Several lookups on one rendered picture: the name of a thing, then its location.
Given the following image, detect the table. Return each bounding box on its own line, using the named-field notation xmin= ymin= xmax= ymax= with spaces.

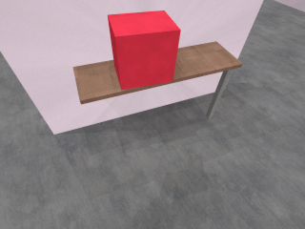
xmin=73 ymin=41 xmax=243 ymax=118

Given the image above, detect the carton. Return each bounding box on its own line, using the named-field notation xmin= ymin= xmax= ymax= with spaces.
xmin=108 ymin=10 xmax=181 ymax=91

